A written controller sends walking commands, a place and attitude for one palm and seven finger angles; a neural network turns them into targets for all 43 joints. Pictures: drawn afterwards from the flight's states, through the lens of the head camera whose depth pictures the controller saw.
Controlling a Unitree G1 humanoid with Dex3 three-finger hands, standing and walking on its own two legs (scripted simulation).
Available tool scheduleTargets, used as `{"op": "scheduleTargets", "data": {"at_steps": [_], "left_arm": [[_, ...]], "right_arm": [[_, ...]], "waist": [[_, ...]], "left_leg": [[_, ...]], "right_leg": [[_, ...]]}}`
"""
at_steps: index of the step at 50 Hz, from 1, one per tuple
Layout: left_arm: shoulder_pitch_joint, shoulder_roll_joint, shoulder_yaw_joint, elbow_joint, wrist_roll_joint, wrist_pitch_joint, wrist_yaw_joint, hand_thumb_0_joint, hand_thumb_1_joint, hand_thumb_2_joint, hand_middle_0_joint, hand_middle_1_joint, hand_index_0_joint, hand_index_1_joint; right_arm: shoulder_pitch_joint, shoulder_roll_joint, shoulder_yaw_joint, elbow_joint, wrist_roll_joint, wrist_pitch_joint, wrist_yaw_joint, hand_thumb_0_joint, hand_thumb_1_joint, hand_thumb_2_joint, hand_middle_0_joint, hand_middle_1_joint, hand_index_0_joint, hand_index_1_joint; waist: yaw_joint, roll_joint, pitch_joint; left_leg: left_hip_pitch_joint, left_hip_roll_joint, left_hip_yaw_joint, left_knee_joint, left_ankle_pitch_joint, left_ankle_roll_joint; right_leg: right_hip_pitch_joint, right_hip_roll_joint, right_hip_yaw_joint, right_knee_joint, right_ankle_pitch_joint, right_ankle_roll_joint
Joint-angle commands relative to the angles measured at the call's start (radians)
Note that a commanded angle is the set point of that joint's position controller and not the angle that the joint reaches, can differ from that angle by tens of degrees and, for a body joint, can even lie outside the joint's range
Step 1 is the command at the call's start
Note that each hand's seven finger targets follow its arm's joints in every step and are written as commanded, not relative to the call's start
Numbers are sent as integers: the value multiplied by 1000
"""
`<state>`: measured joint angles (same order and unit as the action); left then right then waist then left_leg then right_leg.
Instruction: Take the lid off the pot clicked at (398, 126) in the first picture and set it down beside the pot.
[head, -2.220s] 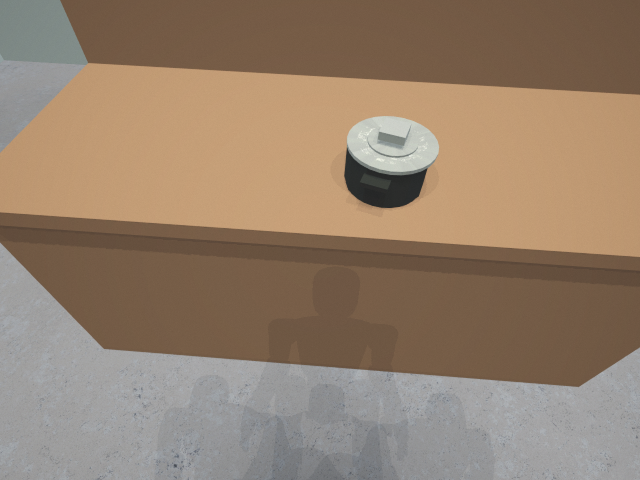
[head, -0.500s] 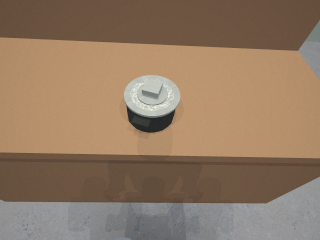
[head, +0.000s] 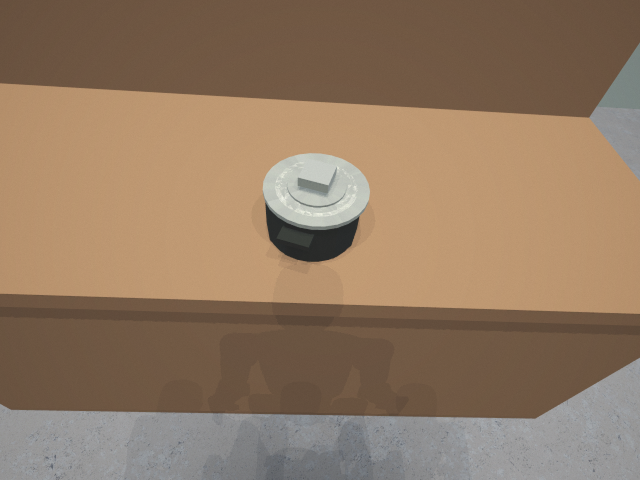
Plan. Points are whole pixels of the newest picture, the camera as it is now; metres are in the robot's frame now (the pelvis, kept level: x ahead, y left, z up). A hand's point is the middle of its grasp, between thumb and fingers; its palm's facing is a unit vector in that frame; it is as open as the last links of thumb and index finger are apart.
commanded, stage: come to a stop and stand still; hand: left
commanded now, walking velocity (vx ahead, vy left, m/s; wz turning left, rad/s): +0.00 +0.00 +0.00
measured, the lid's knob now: (317, 175) +0.54 +0.05 +0.07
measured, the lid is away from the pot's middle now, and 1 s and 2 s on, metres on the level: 0.00 0.00 0.00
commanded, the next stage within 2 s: look again from close up in 0.34 s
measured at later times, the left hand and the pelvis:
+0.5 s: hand out of the picture -0.02 +0.20 -0.16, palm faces +0.03 -0.97 -0.23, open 7.4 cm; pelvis -0.02 +0.02 +0.01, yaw +0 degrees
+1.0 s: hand out of the picture +0.00 +0.17 -0.16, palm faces +0.01 -0.98 -0.21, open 7.4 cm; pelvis -0.01 -0.01 +0.01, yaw +0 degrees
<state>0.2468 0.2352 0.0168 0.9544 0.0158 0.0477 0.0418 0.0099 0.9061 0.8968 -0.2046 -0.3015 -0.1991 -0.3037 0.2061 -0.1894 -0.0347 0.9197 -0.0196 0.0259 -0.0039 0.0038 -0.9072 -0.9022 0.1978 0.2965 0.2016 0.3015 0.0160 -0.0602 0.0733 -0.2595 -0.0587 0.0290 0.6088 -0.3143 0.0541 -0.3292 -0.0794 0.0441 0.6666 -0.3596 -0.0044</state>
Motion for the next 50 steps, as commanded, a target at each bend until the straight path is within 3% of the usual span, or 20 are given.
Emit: {"op": "scheduleTargets", "data": {"at_steps": [1, 3, 5, 6, 9, 12, 14, 16, 18, 28, 31, 39, 40, 43, 47, 50], "left_arm": [[105, 77, 1, -46, 8, -30, 5, 0, 900, 900, -200, -300, -200, -300], [92, 81, -2, -58, 11, -38, 5, 0, 900, 900, -200, -300, -200, -300], [72, 90, 7, -77, 10, -39, 7, 0, 900, 900, -200, -300, -200, -300], [74, 77, 6, -79, 11, -43, 7, 0, 900, 900, -200, -300, -200, -300], [84, 72, 7, -77, 8, -51, 8, 0, 900, 900, -200, -300, -200, -300], [105, 58, 4, -62, 9, -57, 8, 0, 900, 900, -200, -300, -200, -300], [103, 65, 7, -54, 8, -59, 8, 0, 900, 900, -200, -300, -200, -300], [111, 58, 4, -42, 8, -60, 7, 0, 900, 900, -200, -300, -200, -300], [121, 56, 0, -25, 7, -61, 7, 0, 900, 900, -200, -300, -200, -300], [135, 59, -2, 40, 4, -67, 3, 0, 900, 900, -200, -300, -200, -300], [133, 57, -1, 53, 3, -68, 2, 0, 900, 900, -200, -300, -200, -300], [124, 53, 0, 79, 2, -68, 2, 0, 900, 900, -200, -300, -200, -300], [123, 45, 0, 80, 2, -68, 3, 0, 900, 900, -200, -300, -200, -300], [116, 44, 1, 84, 2, -70, 4, 0, 900, 900, -200, -300, -200, -300], [112, 42, 3, 84, 2, -68, 4, 0, 900, 900, -200, -300, -200, -300], [106, 40, 5, 83, 3, -66, 3, 0, 900, 900, -200, -300, -200, -300]], "right_arm": [[-135, -142, -20, -114, 11, -16, -1, 0, -900, -900, 200, 300, 200, 300], [-94, -139, -25, -104, 10, -11, 2, 0, -900, -900, 200, 300, 200, 300], [-64, -142, -29, -97, 2, -5, 3, 0, -900, -900, 200, 300, 200, 300], [-60, -141, -31, -91, 1, -9, 3, 0, -900, -900, 200, 300, 200, 300], [-44, -123, -28, -83, 1, -17, 3, 0, -900, -900, 200, 300, 200, 300], [-49, -115, -26, -68, 1, -22, 3, 0, -900, -900, 200, 300, 200, 300], [-33, -106, -23, -59, 1, -25, 2, 0, -900, -900, 200, 300, 200, 300], [-34, -111, -23, -47, 1, -28, 2, 0, -900, -900, 200, 300, 200, 300], [-31, -108, -19, -31, 2, -30, 2, 0, -900, -900, 200, 300, 200, 300], [16, -86, -11, 42, 6, -39, 0, 0, -900, -900, 200, 300, 200, 300], [30, -81, -12, 61, 6, -43, -2, 0, -900, -900, 200, 300, 200, 300], [69, -59, -11, 101, 8, -45, -6, 0, -900, -900, 200, 300, 200, 300], [68, -62, -13, 106, 7, -45, -7, 0, -900, -900, 200, 300, 200, 300], [84, -52, -10, 120, 8, -47, -7, 0, -900, -900, 200, 300, 200, 300], [91, -44, -10, 128, 8, -44, -8, 0, -900, -900, 200, 300, 200, 300], [98, -41, -12, 131, 7, -43, -8, 0, -900, -900, 200, 300, 200, 300]], "waist": [[39, 157, 39], [4, 71, 30], [-12, 66, -20], [-16, 91, -31], [-16, 81, -67], [-11, 68, -42], [-16, 60, -60], [-15, 93, -47], [-12, 66, -27], [-14, 54, -28], [-12, 83, -39], [-13, 44, -30], [-13, 68, -28], [-16, 59, -25], [-16, 42, -10], [-17, 62, -1]], "left_leg": [[-166, 163, -190, -239, -15, -1], [-138, 128, -181, -224, -166, -15], [-99, 126, -194, -224, -197, -8], [-78, 131, -198, -230, -168, -5], [-49, 143, -208, -243, -110, 4], [-57, 133, -202, -240, -91, 2], [-25, 134, -199, -246, -58, 2], [-29, 134, -196, -256, -63, 1], [-42, 129, -189, -259, -75, -2], [-21, 108, -157, -241, -37, -9], [-13, 115, -157, -246, -16, -8], [-4, 119, -142, -241, 19, -10], [-1, 119, -140, -239, 22, -11], [4, 117, -130, -231, 49, -14], [-7, 115, -129, -234, 15, -16], [-5, 120, -132, -246, -15, -16]], "right_leg": [[56, 37, -50, -122, 94, -16], [1, 17, -12, -166, 30, -34], [-28, 13, -9, -160, -14, -36], [-37, 17, -8, -148, 12, -33], [-15, 18, -16, -146, 56, -27], [-17, 11, 3, -163, 78, -25], [-12, 5, 6, -170, 91, -28], [-14, 5, 9, -172, 95, -23], [-13, 0, 22, -188, 92, -23], [-1, -26, 58, -238, 80, -25], [11, -21, 47, -231, 105, -23], [21, -22, 50, -246, 114, -21], [15, -22, 51, -244, 116, -20], [17, -25, 58, -247, 127, -22], [10, -24, 65, -263, 87, -23], [-7, -20, 66, -272, 52, -24]]}}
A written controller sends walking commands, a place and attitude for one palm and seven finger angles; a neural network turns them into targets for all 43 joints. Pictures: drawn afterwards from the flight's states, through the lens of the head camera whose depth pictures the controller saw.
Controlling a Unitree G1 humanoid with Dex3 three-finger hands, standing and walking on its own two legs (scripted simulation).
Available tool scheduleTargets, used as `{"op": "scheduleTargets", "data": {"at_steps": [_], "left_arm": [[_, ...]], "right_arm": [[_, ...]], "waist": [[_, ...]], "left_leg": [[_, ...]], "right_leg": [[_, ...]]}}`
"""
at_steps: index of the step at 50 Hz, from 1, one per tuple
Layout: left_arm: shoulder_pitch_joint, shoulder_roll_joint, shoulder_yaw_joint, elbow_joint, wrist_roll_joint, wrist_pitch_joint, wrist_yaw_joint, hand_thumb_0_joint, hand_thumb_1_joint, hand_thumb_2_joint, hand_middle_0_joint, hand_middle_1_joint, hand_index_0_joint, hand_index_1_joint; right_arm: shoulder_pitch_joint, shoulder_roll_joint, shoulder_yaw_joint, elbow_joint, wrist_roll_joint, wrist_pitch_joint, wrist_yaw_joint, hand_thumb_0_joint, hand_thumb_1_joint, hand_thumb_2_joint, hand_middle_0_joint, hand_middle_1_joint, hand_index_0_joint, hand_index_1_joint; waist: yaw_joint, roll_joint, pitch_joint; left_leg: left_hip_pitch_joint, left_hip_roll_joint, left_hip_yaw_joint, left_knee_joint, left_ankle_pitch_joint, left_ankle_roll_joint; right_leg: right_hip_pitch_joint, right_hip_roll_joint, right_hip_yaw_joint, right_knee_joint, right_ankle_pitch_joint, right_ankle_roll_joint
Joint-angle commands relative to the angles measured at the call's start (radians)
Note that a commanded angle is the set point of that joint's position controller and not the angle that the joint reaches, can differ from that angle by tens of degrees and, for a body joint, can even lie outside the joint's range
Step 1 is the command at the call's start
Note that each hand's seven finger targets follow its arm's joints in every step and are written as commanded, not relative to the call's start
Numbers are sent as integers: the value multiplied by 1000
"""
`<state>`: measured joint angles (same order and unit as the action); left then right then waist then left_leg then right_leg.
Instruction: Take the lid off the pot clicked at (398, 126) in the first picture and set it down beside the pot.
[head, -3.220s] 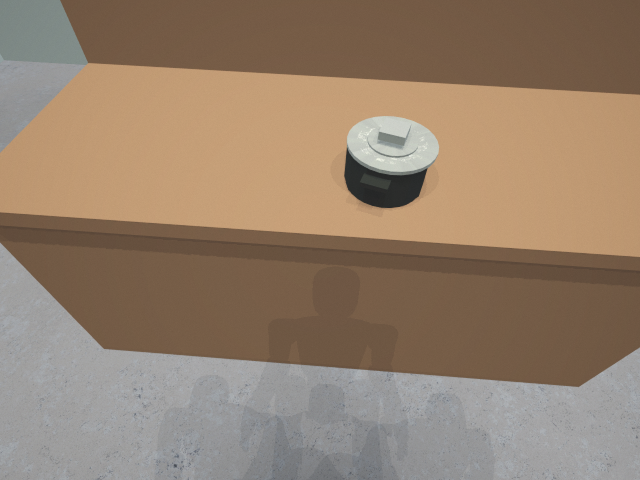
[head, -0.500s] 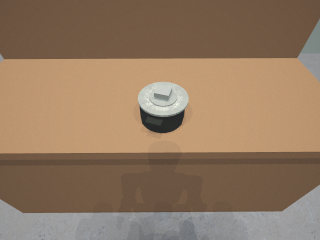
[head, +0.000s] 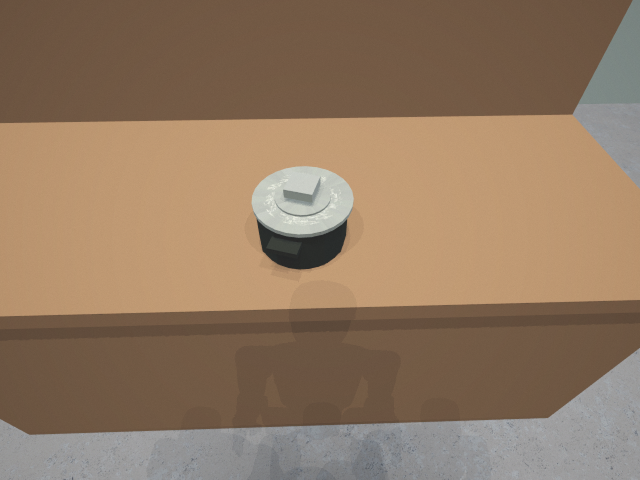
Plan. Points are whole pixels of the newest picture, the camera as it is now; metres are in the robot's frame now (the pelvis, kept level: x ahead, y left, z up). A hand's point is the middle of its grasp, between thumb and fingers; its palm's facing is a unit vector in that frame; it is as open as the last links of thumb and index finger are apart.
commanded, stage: look again from close up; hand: left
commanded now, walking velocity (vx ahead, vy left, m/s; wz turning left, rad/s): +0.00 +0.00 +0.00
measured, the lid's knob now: (302, 186) +0.55 +0.06 +0.06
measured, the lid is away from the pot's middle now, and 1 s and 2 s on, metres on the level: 0.00 0.00 0.00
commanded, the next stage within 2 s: lift the closed hand beside the body in 0.50 s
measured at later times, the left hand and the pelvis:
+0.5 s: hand out of the picture +0.01 +0.16 -0.17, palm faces +0.02 -0.98 -0.20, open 7.4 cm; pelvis +0.01 -0.01 +0.00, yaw +0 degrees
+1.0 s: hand (183, 472) +0.15 +0.18 -0.06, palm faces +0.26 -0.93 -0.26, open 4.5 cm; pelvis +0.03 -0.03 +0.00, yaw +2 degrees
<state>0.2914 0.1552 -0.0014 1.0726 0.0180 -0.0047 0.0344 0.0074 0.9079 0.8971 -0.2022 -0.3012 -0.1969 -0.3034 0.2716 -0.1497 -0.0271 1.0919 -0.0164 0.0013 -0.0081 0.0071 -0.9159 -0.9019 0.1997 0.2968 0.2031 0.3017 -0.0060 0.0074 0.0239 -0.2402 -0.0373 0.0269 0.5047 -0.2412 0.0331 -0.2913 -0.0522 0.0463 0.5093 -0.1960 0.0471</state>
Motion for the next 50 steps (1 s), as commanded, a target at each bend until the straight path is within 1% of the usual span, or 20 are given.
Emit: {"op": "scheduleTargets", "data": {"at_steps": [1, 6, 10, 14, 26, 29, 30, 31, 32, 33, 34, 36, 38, 39, 40, 42, 44, 45, 49, 50], "left_arm": [[63, 121, 23, -35, 1, -16, 10, 0, 900, 900, -200, -300, -200, -300], [62, 118, 24, -35, 0, -17, 10, 0, 900, 900, -200, -300, -200, -300], [64, 114, 25, -32, 0, -16, 10, 0, 900, 900, -200, -300, -200, -300], [72, 119, 25, -25, -1, -19, 9, 0, 900, 900, -200, -300, -200, -300], [76, 105, 26, -22, 1, -19, 10, 0, 900, 900, -200, -300, -200, -300], [81, 109, 26, -19, 0, -20, 10, 0, 900, 900, -200, -300, -200, -300], [120, 116, 19, 17, 9, -23, 43, 0, 900, 900, -200, -300, -200, -300], [-572, 278, 6, -1248, -102, -200, 56, 0, 900, 900, -244, -348, -244, -348], [-146, 225, 15, -1042, -38, -130, 118, 0, 900, 900, -288, -396, -288, -396], [105, 27, -70, -890, -45, -29, 138, 0, 900, 900, -332, -444, -332, -444], [175, -13, -98, -813, -38, 11, 144, 0, 900, 900, -376, -492, -376, -492], [199, 5, -50, -694, -8, -1, 134, 0, 900, 900, -464, -588, -464, -588], [330, 58, 39, -698, -4, -25, 108, 0, 900, 900, -552, -684, -552, -684], [396, 107, 100, -749, -13, -42, 104, 0, 900, 900, -596, -732, -596, -732], [391, 119, 103, -868, -16, -61, 95, 0, 900, 900, -640, -780, -640, -780], [350, 128, 108, -1002, -20, -81, 85, 0, 900, 900, -728, -876, -728, -876], [371, 143, 146, -992, -22, -84, 83, 0, 900, 900, -816, -972, -816, -972], [350, 122, 126, -1029, -25, -90, 76, 0, 900, 900, -860, -1020, -860, -1020], [276, 160, 149, -1206, -32, -110, 73, 0, 900, 900, -1036, -1212, -1036, -1212], [274, 153, 146, -1224, -31, -108, 74, 0, 900, 900, -1080, -1260, -1080, -1260]], "right_arm": [[37, -78, -19, -39, 4, -19, -4, 0, -900, -900, 200, 300, 200, 300], [48, -72, -19, -34, 4, -20, -4, 0, -900, -900, 200, 300, 200, 300], [49, -74, -17, -31, 5, -22, -6, 0, -900, -900, 200, 300, 200, 300], [59, -63, -17, -27, 7, -22, -7, 0, -900, -900, 200, 300, 200, 300], [68, -55, -16, -17, 7, -23, -8, 0, -900, -900, 200, 300, 200, 300], [75, -53, -15, -15, 8, -26, -9, 0, -900, -900, 200, 300, 200, 300], [-23, -131, -9, -83, 15, -29, -7, 0, -900, -900, 200, 300, 200, 300], [-36, -246, 9, -436, 87, -202, -14, 0, -900, -900, 200, 300, 200, 300], [-112, -184, 22, -384, 89, -277, -65, 0, -900, -900, 200, 300, 200, 300], [-126, -154, 32, -356, 101, -294, -70, 0, -900, -900, 200, 300, 200, 300], [-116, -171, 23, -346, 91, -298, -62, 0, -900, -900, 200, 300, 200, 300], [-128, -184, -9, -388, 56, -299, -39, 0, -900, -900, 200, 300, 200, 300], [-151, -184, -35, -451, 52, -279, -21, 0, -900, -900, 200, 300, 200, 300], [-174, -181, -43, -484, 56, -277, -17, 0, -900, -900, 200, 300, 200, 300], [-181, -173, -39, -529, 56, -279, -13, 0, -900, -900, 200, 300, 200, 300], [-190, -163, -35, -586, 53, -278, -15, 0, -900, -900, 200, 300, 200, 300], [-188, -159, -43, -608, 52, -258, -21, 0, -900, -900, 200, 300, 200, 300], [-187, -159, -39, -629, 50, -251, -24, 0, -900, -900, 200, 300, 200, 300], [-159, -158, -34, -668, 37, -238, -42, 0, -900, -900, 200, 300, 200, 300], [-159, -155, -31, -671, 32, -237, -47, 0, -900, -900, 200, 300, 200, 300]], "waist": [[5, -15, 44], [2, -29, 43], [6, 7, 39], [5, -38, 27], [6, 10, 48], [9, -17, 21], [37, -55, 4], [1, 71, -415], [26, 212, -374], [20, 169, -183], [11, 86, -68], [13, -71, 111], [52, -175, 112], [75, -112, 71], [78, -74, 41], [65, -32, 35], [48, -58, 60], [42, -34, 67], [21, 55, -51], [22, 49, -66]], "left_leg": [[-23, 96, -126, -135, -74, 5], [-11, 96, -114, -126, -48, 3], [-11, 108, -124, -141, -46, 4], [7, 107, -114, -133, -19, 3], [-3, 110, -111, -137, -23, 1], [13, 119, -115, -145, 1, 4], [-42, 138, -38, 20, 30, -29], [132, 34, -82, -132, -19, -27], [145, 65, -69, -141, -65, -25], [60, 59, -92, -175, -133, -38], [-6, 54, -104, -175, -178, -38], [-86, 50, -109, -162, -192, -33], [-123, 48, -80, -147, -172, -33], [-115, 45, -59, -136, -144, -39], [-102, 36, -48, -129, -114, -42], [-87, 29, -31, -107, -72, -38], [-94, 31, -18, -72, -51, -36], [-99, 22, -9, -57, -44, -33], [-37, 10, 7, -4, 20, -22], [-37, 9, 4, 0, 38, -22]], "right_leg": [[-38, -48, 67, -115, -99, -76], [-42, -51, 76, -124, -94, -77], [-31, -40, 61, -113, -76, -74], [-18, -45, 62, -124, -64, -75], [-22, -41, 66, -125, -62, -76], [4, -39, 51, -118, -33, -73], [72, -58, 14, -95, 72, -61], [144, 1, -34, -45, 3, -76], [81, 27, -59, 7, -66, -100], [58, 28, -93, -23, -81, -83], [44, 31, -101, -54, -87, -74], [6, 38, -126, -78, -155, -65], [17, 39, -121, -84, -203, -67], [57, 32, -116, -83, -196, -73], [75, 32, -106, -73, -172, -75], [71, 35, -94, -64, -131, -75], [36, 37, -98, -73, -112, -68], [18, 38, -89, -73, -103, -66], [20, 36, -81, -57, -10, -60], [22, 37, -85, -49, 11, -59]]}}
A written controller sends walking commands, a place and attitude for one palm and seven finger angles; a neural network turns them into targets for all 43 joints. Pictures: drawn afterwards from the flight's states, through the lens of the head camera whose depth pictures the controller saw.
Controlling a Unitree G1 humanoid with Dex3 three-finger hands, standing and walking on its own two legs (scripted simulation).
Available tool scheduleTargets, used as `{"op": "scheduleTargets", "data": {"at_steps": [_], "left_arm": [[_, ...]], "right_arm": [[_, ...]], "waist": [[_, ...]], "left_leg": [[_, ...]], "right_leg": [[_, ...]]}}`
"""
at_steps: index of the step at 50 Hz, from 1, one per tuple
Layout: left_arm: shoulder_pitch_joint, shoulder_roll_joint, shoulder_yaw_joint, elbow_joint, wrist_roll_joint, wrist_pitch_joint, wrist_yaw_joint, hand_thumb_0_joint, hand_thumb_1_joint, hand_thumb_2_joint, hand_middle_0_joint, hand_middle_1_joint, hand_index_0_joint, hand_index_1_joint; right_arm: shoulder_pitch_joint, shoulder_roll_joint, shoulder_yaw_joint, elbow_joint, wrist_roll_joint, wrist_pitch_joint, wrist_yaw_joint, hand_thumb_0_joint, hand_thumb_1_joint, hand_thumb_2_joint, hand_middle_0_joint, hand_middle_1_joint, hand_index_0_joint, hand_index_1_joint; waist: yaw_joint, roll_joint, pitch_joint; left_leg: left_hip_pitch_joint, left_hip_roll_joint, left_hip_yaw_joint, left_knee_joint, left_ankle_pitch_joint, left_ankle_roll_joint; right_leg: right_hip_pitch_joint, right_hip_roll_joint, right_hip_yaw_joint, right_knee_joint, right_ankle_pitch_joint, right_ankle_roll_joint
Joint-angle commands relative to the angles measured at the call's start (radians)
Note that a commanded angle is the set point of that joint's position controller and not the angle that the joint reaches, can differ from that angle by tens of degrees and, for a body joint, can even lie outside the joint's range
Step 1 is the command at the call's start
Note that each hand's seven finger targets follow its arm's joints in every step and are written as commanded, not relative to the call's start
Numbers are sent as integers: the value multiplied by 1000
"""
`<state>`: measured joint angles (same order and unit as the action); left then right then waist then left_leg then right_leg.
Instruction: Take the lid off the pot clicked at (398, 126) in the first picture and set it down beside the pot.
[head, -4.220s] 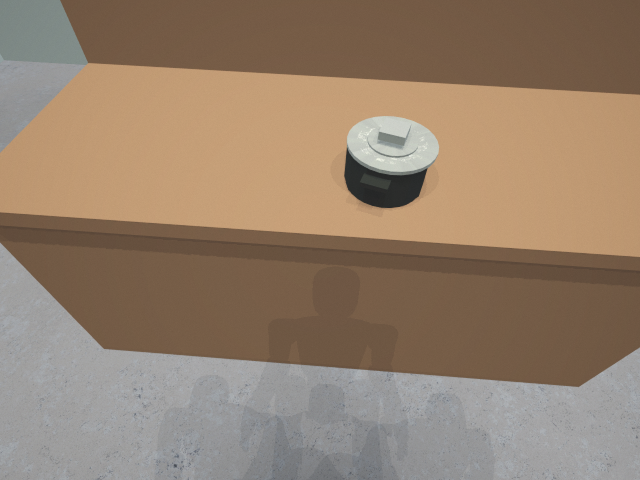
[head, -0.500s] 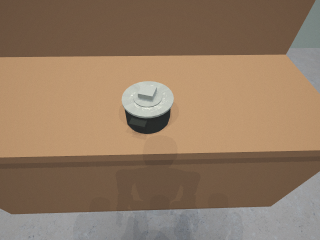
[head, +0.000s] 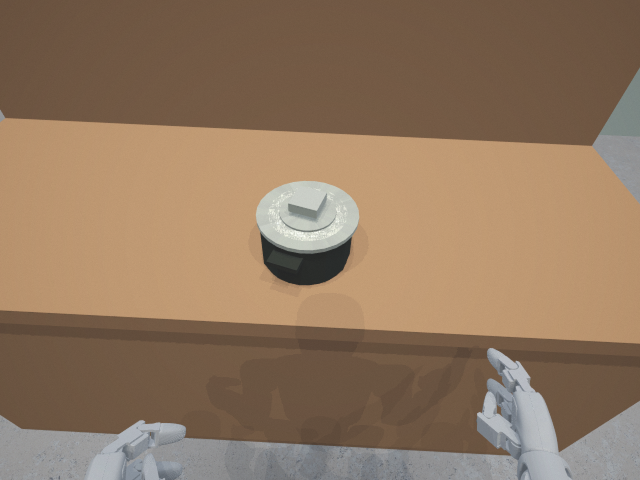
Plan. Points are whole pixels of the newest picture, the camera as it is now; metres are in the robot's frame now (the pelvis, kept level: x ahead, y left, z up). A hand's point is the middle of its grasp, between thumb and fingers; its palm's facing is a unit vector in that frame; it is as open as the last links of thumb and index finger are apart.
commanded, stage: lift the closed hand beside the body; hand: left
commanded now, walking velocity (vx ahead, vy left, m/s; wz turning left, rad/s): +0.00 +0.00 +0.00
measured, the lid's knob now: (307, 201) +0.52 +0.07 +0.06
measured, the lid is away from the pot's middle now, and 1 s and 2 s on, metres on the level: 0.00 0.00 0.00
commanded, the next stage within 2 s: raise the hand higher, near the body in 0.22 s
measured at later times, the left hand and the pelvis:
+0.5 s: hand (120, 462) +0.14 +0.24 +0.00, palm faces +0.26 -0.88 -0.40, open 3.1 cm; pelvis +0.03 +0.01 +0.00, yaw +1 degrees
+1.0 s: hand (94, 407) +0.17 +0.25 +0.08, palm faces +0.32 -0.86 -0.40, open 3.1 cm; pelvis +0.02 +0.01 +0.00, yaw +1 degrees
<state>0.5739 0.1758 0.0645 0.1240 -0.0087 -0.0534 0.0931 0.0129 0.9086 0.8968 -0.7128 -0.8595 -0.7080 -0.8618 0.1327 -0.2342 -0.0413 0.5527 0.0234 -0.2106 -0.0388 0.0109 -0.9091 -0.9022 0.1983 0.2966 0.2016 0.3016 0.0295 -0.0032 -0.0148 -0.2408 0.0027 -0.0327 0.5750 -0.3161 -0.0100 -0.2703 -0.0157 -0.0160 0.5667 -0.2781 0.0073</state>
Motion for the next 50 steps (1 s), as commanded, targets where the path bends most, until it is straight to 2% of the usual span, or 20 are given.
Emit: {"op": "scheduleTargets", "data": {"at_steps": [1, 5, 9, 11, 13, 14, 15, 19, 20, 22, 24, 25, 27, 33, 37, 41, 44, 47, 49, 50], "left_arm": [[11, 119, 70, -284, -6, -54, 14, 0, 900, 900, -1124, -1308, -1124, -1308], [8, 129, 80, -302, -2, -35, 16, 0, 900, 900, -1300, -1500, -1300, -1500], [59, 168, 129, -325, -1, -15, 17, 0, 900, 900, -1300, -1500, -1300, -1500], [122, 160, 132, -338, -2, -10, 14, 0, 900, 900, -1300, -1500, -1300, -1500], [163, 163, 138, -361, 0, -5, 10, 0, 900, 900, -1300, -1500, -1300, -1500], [201, 177, 165, -338, 2, 2, 10, 0, 900, 900, -1300, -1500, -1300, -1500], [180, 169, 144, -356, 2, -1, 7, 0, 900, 900, -1300, -1500, -1300, -1500], [170, 195, 158, -439, 5, -11, 11, 0, 900, 900, -1300, -1500, -1300, -1500], [169, 179, 134, -462, 7, -15, 10, 0, 900, 900, -1300, -1500, -1300, -1500], [203, 171, 130, -460, 9, -15, 12, 0, 900, 900, -1300, -1500, -1300, -1500], [219, 199, 166, -457, 9, -17, 15, 0, 900, 900, -1300, -1500, -1300, -1500], [199, 187, 145, -491, 11, -27, 12, 0, 900, 900, -1300, -1500, -1300, -1500], [212, 192, 152, -525, 11, -34, 15, 0, 900, 900, -1300, -1500, -1300, -1500], [193, 208, 179, -588, 9, -55, 17, 0, 900, 900, -1300, -1500, -1300, -1500], [178, 207, 175, -630, 10, -65, 16, 0, 900, 900, -1300, -1500, -1300, -1500], [113, 213, 181, -654, 5, -76, 15, 0, 900, 900, -1300, -1500, -1300, -1500], [106, 238, 213, -681, 2, -80, 17, 0, 900, 900, -1300, -1500, -1300, -1500], [76, 230, 203, -709, 0, -90, 16, 0, 900, 900, -1300, -1500, -1300, -1500], [82, 246, 234, -684, -3, -84, 19, 0, 900, 900, -1300, -1500, -1300, -1500], [61, 230, 217, -682, -3, -89, 16, 0, 900, 900, -1300, -1500, -1300, -1500]], "right_arm": [[-15, -69, -16, -135, -8, -20, -21, 0, -900, -900, 200, 300, 200, 300], [-13, -69, -11, -134, -15, -7, -34, 0, -900, -900, 200, 300, 200, 300], [-34, -63, -8, -124, -14, 6, -43, 0, -900, -900, 200, 300, 200, 300], [-45, -54, -9, -119, -15, 8, -47, 0, -900, -900, 200, 300, 200, 300], [-56, -48, -8, -116, -14, 10, -47, 0, -900, -900, 200, 300, 200, 300], [-75, -41, -9, -107, -11, 13, -48, 0, -900, -900, 200, 300, 200, 300], [-74, -43, -4, -111, -10, 13, -48, 0, -900, -900, 200, 300, 200, 300], [-79, -39, -1, -105, -10, -3, -53, 0, -900, -900, 200, 300, 200, 300], [-71, -40, 1, -106, -11, -9, -54, 0, -900, -900, 200, 300, 200, 300], [-64, -37, -2, -100, -11, -15, -56, 0, -900, -900, 200, 300, 200, 300], [-77, -36, -5, -93, -8, -12, -55, 0, -900, -900, 200, 300, 200, 300], [-71, -37, -2, -101, -9, -16, -55, 0, -900, -900, 200, 300, 200, 300], [-69, -34, -2, -99, -10, -22, -56, 0, -900, -900, 200, 300, 200, 300], [-69, -32, 0, -106, -9, -23, -52, 0, -900, -900, 200, 300, 200, 300], [-66, -30, 6, -110, -11, -24, -45, 0, -900, -900, 200, 300, 200, 300], [-64, -37, 11, -118, -12, -19, -43, 0, -900, -900, 200, 300, 200, 300], [-69, -37, 14, -119, -12, -20, -39, 0, -900, -900, 200, 300, 200, 300], [-61, -38, 20, -123, -14, -23, -38, 0, -900, -900, 200, 300, 200, 300], [-71, -38, 19, -114, -14, -21, -35, 0, -900, -900, 200, 300, 200, 300], [-67, -38, 23, -117, -15, -18, -35, 0, -900, -900, 200, 300, 200, 300]], "waist": [[-14, 66, -41], [-16, 30, -83], [3, 31, -112], [15, -1, -113], [23, 2, -114], [31, 9, -92], [23, -7, -74], [29, 19, -78], [26, 34, -88], [30, 12, -90], [36, -13, -62], [31, -10, -71], [37, 28, -76], [38, 37, -43], [37, 89, -33], [29, 49, 1], [37, 66, -10], [34, 90, -21], [40, 60, -9], [33, 41, -2]], "left_leg": [[-24, -31, 63, -62, 138, 24], [-11, -31, 58, -40, 196, 30], [7, -26, 53, -34, 267, 31], [10, -20, 49, -39, 308, 34], [12, -17, 46, -46, 338, 33], [6, -14, 46, -42, 339, 32], [-4, -15, 43, -50, 326, 32], [24, -10, 36, -57, 328, 35], [35, -10, 36, -64, 324, 35], [41, -7, 34, -69, 339, 37], [29, -4, 30, -71, 330, 35], [35, -6, 33, -77, 318, 35], [49, -4, 32, -84, 327, 34], [47, 1, 31, -103, 320, 27], [54, 3, 27, -113, 315, 24], [48, 7, 25, -126, 244, 25], [52, 7, 21, -132, 231, 23], [64, 8, 23, -139, 235, 23], [51, 9, 20, -138, 233, 22], [49, 9, 24, -144, 220, 23]], "right_leg": [[4, 2, -24, -98, 123, -19], [14, -1, -36, -77, 201, -12], [57, -5, -42, -63, 274, -12], [74, -9, -49, -58, 309, -11], [87, -11, -54, -55, 323, -10], [88, -9, -55, -59, 323, -12], [76, -10, -58, -63, 306, -10], [78, -8, -63, -69, 273, -10], [74, -10, -64, -69, 259, -9], [78, -9, -69, -67, 261, -6], [78, -5, -68, -75, 253, -8], [75, -8, -69, -77, 242, -7], [81, -9, -69, -78, 237, -8], [82, -6, -68, -91, 217, -10], [82, -5, -68, -99, 200, -14], [67, 0, -68, -118, 148, -14], [80, 3, -61, -122, 138, -17], [85, -1, -61, -124, 138, -17], [91, 4, -59, -127, 144, -17], [86, 1, -61, -134, 133, -16]]}}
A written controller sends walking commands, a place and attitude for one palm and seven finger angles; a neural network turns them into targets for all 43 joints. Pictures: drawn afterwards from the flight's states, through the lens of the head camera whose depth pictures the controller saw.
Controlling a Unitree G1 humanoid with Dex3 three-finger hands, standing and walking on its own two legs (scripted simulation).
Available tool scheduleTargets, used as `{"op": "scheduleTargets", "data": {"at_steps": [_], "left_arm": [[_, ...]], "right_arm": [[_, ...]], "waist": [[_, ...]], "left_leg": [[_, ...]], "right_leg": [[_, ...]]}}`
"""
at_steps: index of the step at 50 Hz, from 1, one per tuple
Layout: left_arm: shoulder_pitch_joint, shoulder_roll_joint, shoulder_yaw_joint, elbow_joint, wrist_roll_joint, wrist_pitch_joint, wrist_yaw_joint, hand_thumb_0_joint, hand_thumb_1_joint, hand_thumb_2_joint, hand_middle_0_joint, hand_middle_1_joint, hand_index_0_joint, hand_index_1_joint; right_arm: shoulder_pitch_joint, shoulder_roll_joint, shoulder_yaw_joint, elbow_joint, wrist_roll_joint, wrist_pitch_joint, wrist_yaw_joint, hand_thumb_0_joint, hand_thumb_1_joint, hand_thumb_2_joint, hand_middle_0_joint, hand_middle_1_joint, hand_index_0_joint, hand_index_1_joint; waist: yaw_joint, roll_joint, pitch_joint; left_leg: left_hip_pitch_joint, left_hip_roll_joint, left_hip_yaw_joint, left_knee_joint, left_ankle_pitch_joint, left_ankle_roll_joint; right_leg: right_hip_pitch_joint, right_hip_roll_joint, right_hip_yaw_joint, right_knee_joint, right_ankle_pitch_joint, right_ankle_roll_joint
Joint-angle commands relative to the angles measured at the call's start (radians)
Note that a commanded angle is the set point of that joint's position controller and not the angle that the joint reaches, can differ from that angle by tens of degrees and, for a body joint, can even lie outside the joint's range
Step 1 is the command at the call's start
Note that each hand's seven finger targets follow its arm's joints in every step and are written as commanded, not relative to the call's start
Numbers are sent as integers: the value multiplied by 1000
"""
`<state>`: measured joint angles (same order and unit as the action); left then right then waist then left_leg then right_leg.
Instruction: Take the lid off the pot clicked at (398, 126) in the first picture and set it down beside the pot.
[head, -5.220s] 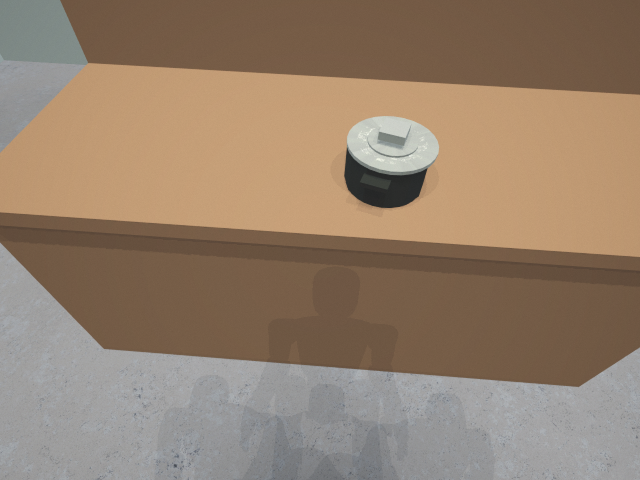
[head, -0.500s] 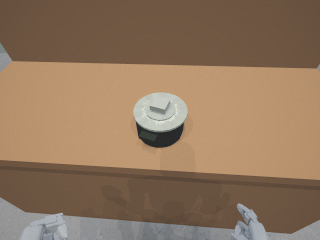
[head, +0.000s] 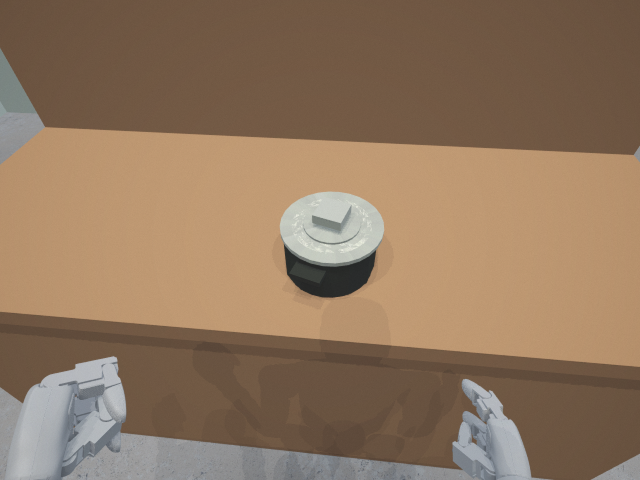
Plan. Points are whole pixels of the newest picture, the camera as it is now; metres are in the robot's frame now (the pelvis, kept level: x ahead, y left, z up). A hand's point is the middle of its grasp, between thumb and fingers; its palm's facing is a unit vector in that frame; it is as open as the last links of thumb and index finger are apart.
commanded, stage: raise the hand higher, near the body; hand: left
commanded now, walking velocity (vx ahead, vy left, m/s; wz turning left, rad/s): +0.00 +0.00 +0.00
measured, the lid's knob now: (332, 213) +0.50 +0.05 +0.06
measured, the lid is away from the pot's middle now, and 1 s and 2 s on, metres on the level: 0.00 0.00 0.00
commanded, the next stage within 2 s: reach forward and open the fingers in 0.10 s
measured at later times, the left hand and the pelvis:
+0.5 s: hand (90, 388) +0.17 +0.27 +0.09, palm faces -0.14 -0.07 -0.99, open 3.0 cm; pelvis -0.01 -0.01 +0.00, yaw -1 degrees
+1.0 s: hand (112, 338) +0.22 +0.26 +0.11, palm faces -0.17 -0.06 -0.98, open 8.0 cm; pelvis -0.03 +0.00 +0.01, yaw +0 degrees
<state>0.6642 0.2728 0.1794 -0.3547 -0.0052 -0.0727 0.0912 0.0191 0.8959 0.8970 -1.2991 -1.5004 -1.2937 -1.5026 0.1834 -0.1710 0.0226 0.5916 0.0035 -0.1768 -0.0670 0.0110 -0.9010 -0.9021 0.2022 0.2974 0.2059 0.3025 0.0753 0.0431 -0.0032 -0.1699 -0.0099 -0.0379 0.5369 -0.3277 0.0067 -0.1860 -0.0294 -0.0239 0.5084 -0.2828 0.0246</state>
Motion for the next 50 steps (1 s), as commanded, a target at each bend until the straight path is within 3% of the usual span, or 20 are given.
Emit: {"op": "scheduleTargets", "data": {"at_steps": [1, 3, 10, 11, 12, 13, 15, 18, 20, 24, 27, 29, 30, 34, 35, 39, 40, 44, 46, 50], "left_arm": [[-47, 137, 107, -220, -9, -76, 18, 0, 900, 900, -1300, -1500, -1300, -1500], [-74, 161, 123, -262, -9, -84, 21, 0, 900, 900, -1300, -1500, -1300, -1500], [-111, 169, 148, -273, -14, -103, 23, 0, 900, 900, -1300, -1500, -1300, -1500], [-163, 398, 101, -302, 437, -19, 65, 0, 876, 899, -1278, -1482, -1278, -1482], [-164, 307, 99, -362, 448, 28, 91, 0, 850, 902, -1259, -1460, -1259, -1460], [-107, 333, 82, -307, 566, 68, 100, 0, 821, 909, -1243, -1431, -1243, -1431], [-68, 392, 98, -282, 711, 136, 89, 0, 760, 936, -1236, -1323, -1236, -1323], [-160, 501, 118, -231, 831, 182, 35, 0, 660, 995, -1202, -1216, -1202, -1216], [-232, 511, 81, -235, 836, 182, -31, 0, 593, 1037, -1180, -1145, -1180, -1145], [-208, 559, 97, -193, 757, 148, -175, 0, 464, 1108, -1135, -1003, -1135, -1003], [-297, 608, 119, -159, 748, 106, -240, 0, 374, 1145, -1098, -897, -1098, -897], [-354, 661, 179, -157, 755, 72, -246, 0, 316, 1162, -1073, -826, -1073, -826], [-369, 601, 129, -104, 750, 58, -251, 0, 288, 1168, -1060, -790, -1060, -790], [-441, 611, 138, -91, 747, 33, -241, 0, 177, 1192, -1007, -649, -1007, -649], [-458, 562, 84, -62, 745, 34, -245, 0, 149, 1199, -994, -613, -994, -613], [-597, 648, 120, -83, 775, 49, -241, 0, 33, 1236, -943, -471, -943, -471], [-649, 616, 74, -67, 781, 49, -246, 0, 4, 1247, -931, -436, -931, -436], [-624, 646, 115, 17, 781, 69, -252, 0, -116, 1293, -881, -294, -881, -294], [-718, 587, 34, 19, 771, 76, -266, 0, -177, 1320, -857, -223, -857, -223], [-795, 590, 7, 42, 785, 86, -276, 0, -300, 1376, -810, -81, -810, -81]], "right_arm": [[-116, -104, -43, -158, 6, -51, -7, 0, -900, -900, 200, 300, 200, 300], [-118, -107, -42, -159, 5, -58, -9, 0, -900, -900, 200, 300, 200, 300], [-120, -110, -42, -147, 8, -61, -3, 0, -900, -900, 200, 300, 200, 300], [-131, -195, -29, -154, -22, 3, 15, 0, -900, -900, 200, 300, 200, 300], [-143, -156, -39, -207, -20, 40, 28, 0, -900, -900, 200, 300, 200, 300], [-137, -163, -46, -193, -19, 66, 40, 0, -900, -900, 200, 300, 200, 300], [-168, -175, -47, -212, -10, 127, 59, 0, -900, -900, 200, 300, 200, 300], [-205, -190, -46, -216, 5, 185, 57, 0, -900, -900, 200, 300, 200, 300], [-226, -187, -47, -217, 22, 185, 54, 0, -900, -900, 200, 300, 200, 300], [-220, -199, -58, -208, 36, 170, 43, 0, -900, -900, 200, 300, 200, 300], [-171, -202, -61, -191, 26, 172, 30, 0, -900, -900, 200, 300, 200, 300], [-181, -196, -56, -197, 29, 164, 28, 0, -900, -900, 200, 300, 200, 300], [-153, -188, -56, -192, 26, 165, 26, 0, -900, -900, 200, 300, 200, 300], [-176, -190, -63, -197, 34, 163, 35, 0, -900, -900, 200, 300, 200, 300], [-151, -190, -63, -195, 30, 165, 37, 0, -900, -900, 200, 300, 200, 300], [-189, -197, -59, -196, 35, 164, 39, 0, -900, -900, 200, 300, 200, 300], [-179, -193, -56, -190, 33, 163, 37, 0, -900, -900, 200, 300, 200, 300], [-178, -197, -58, -186, 38, 164, 45, 0, -900, -900, 200, 300, 200, 300], [-182, -200, -55, -191, 42, 173, 48, 0, -900, -900, 200, 300, 200, 300], [-193, -195, -48, -197, 39, 165, 47, 0, -900, -900, 200, 300, 200, 300]], "waist": [[-14, -16, -15], [-9, 34, -33], [-9, 8, -35], [-11, 82, -4], [-1, 115, -29], [17, 105, -43], [32, 59, -98], [25, 19, -140], [9, 62, -189], [-7, -26, -179], [-17, -56, -144], [-8, -32, -136], [-16, -29, -131], [-6, 11, -138], [-13, -5, -154], [-9, 37, -164], [-15, 46, -181], [1, 20, -156], [-17, 12, -136], [-17, 21, -153]], "left_leg": [[-19, 24, 28, -109, 224, 7], [-4, 22, 30, -109, 230, 9], [1, 24, 33, -115, 231, 8], [-133, 8, 47, -88, 231, 12], [-134, 10, 47, -88, 241, 5], [-133, 16, 50, -81, 228, 2], [-153, 14, 58, -72, 219, 2], [-124, 9, 48, -68, 205, 15], [-82, 5, 43, -64, 236, 23], [-53, -2, 30, -62, 313, 37], [-51, -10, 35, -72, 332, 45], [-33, -9, 31, -77, 327, 42], [-38, -18, 39, -78, 310, 44], [-11, -19, 35, -100, 284, 35], [-18, -25, 39, -109, 277, 35], [-2, -23, 32, -129, 247, 34], [-3, -28, 33, -136, 245, 34], [-7, -21, 23, -152, 237, 31], [-16, -21, 26, -174, 212, 28], [-13, -22, 22, -187, 174, 30]], "right_leg": [[5, 14, -53, -77, 128, -32], [12, 11, -47, -79, 136, -33], [19, 12, -44, -86, 135, -34], [-87, 31, -20, -32, 115, -41], [-67, 21, -58, -16, 99, -56], [-71, 32, -37, -3, 72, -63], [-43, 41, -7, -2, 77, -72], [-24, 24, 26, -31, 94, -61], [-1, 16, 15, -34, 137, -51], [20, 13, 18, -64, 281, -28], [6, 8, -6, -88, 300, -13], [-1, 13, 0, -102, 287, -20], [-3, 9, -18, -105, 258, -15], [-9, 16, -11, -127, 212, -24], [8, 11, -26, -124, 195, -21], [19, 18, -9, -136, 160, -28], [30, 15, -20, -136, 140, -28], [36, 25, -17, -139, 134, -36], [27, 23, -32, -146, 103, -32], [26, 26, -31, -142, 60, -36]]}}
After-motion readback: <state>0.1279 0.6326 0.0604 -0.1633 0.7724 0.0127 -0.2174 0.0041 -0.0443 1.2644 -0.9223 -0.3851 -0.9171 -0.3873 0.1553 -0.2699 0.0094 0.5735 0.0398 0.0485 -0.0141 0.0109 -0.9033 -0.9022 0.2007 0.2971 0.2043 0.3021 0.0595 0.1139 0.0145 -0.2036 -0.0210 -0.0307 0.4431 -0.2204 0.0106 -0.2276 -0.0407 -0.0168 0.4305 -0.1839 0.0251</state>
